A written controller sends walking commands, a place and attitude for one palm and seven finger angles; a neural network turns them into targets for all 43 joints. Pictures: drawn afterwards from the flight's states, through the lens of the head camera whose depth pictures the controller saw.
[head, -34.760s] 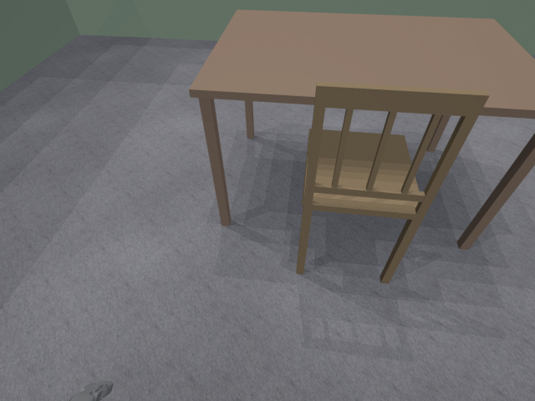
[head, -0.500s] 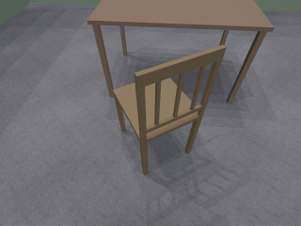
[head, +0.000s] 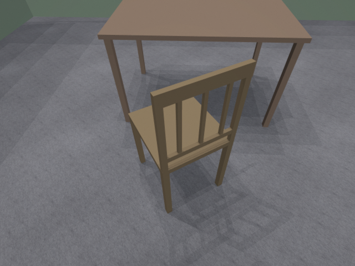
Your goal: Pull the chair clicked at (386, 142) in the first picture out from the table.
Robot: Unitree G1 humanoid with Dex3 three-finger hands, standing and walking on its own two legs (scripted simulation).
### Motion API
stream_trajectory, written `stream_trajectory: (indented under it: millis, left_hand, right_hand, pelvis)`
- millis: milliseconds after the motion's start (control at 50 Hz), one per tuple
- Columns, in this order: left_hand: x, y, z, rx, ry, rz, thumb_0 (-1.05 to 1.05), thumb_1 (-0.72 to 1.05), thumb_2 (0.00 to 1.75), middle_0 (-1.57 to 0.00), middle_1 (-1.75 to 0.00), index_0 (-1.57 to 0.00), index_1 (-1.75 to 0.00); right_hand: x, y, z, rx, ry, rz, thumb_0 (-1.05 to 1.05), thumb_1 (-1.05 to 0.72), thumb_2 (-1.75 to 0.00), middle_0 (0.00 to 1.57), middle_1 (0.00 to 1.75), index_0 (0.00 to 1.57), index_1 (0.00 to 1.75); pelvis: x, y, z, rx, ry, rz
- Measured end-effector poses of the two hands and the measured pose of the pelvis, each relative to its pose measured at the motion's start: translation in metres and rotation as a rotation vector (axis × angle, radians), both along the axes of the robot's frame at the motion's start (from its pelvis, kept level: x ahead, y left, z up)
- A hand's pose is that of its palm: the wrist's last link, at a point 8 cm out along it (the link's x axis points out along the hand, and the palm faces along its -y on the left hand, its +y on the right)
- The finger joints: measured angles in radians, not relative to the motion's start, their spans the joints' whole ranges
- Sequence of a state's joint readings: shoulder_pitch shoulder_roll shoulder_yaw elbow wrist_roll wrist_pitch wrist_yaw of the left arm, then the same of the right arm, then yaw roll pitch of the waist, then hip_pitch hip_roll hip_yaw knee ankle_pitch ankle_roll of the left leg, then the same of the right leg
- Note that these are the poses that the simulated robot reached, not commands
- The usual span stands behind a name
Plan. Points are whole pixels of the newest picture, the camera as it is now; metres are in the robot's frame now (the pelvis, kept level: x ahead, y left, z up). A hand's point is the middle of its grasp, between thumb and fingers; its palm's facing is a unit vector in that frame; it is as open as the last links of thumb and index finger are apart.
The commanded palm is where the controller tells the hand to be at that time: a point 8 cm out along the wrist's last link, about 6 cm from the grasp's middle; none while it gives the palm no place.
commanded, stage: let the arm hang, fingers relaxed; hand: left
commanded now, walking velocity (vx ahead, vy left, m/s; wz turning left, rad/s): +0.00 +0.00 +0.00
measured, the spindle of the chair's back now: (202, 119) +0.65 -0.07 -0.11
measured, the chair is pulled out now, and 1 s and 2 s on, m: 0.45 0.45 0.45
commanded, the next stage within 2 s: look to check the result in 0.04 s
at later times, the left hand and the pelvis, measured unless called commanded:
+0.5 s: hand out of the picture +0.00 +0.16 -0.17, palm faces +0.04 -0.98 -0.20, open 7.3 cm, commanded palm none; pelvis +0.01 +0.00 +0.00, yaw +0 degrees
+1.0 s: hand out of the picture +0.01 +0.16 -0.17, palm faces +0.03 -0.98 -0.19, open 7.3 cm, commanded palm none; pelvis +0.02 +0.00 +0.00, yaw -1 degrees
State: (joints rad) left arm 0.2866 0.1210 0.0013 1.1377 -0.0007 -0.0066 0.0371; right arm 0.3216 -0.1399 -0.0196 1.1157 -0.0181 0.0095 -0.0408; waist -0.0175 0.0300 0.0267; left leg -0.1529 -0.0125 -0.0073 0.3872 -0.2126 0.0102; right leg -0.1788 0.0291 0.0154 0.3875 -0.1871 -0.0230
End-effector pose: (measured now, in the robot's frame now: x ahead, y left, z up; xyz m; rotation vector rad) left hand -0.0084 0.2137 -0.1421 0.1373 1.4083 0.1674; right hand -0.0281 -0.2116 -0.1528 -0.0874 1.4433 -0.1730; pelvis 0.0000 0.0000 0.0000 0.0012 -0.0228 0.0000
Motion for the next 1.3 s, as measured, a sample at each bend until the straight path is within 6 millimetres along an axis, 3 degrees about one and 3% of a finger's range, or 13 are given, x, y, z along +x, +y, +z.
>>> stream_trajectory:
  millis: [160, 340, 660, 1300]
  left_hand:
    - [-0.003, -0.006, 0.000, -0.008, 0.025, 0.005, 0.01, 0.92, 0.90, -0.20, -0.30, -0.20, -0.30]
    - [0.001, -0.008, 0.000, -0.004, 0.025, 0.007, 0.01, 0.92, 0.90, -0.20, -0.30, -0.20, -0.30]
    - [0.010, -0.005, 0.000, 0.000, 0.019, 0.005, 0.01, 0.93, 0.90, -0.20, -0.30, -0.20, -0.30]
    - [0.018, 0.004, 0.000, -0.003, 0.024, 0.001, 0.01, 0.92, 0.90, -0.20, -0.30, -0.20, -0.30]
  right_hand:
    - [-0.005, -0.002, 0.000, 0.001, 0.032, -0.003, 0.00, -0.91, -0.89, 0.20, 0.30, 0.20, 0.30]
    - [0.003, 0.001, -0.001, 0.011, 0.022, -0.005, 0.00, -0.91, -0.89, 0.20, 0.30, 0.20, 0.30]
    - [0.018, 0.001, 0.000, 0.006, 0.001, -0.004, 0.00, -0.91, -0.89, 0.20, 0.30, 0.20, 0.30]
    - [0.025, 0.011, 0.000, 0.006, 0.004, -0.003, 0.00, -0.91, -0.89, 0.20, 0.30, 0.20, 0.30]
  pelvis:
    - [0.003, -0.003, 0.000, 0.000, 0.003, 0.000]
    - [0.007, -0.005, 0.001, -0.001, 0.002, 0.000]
    - [0.014, -0.003, 0.001, -0.001, 0.005, -0.005]
    - [0.022, 0.006, 0.001, 0.001, 0.006, -0.009]
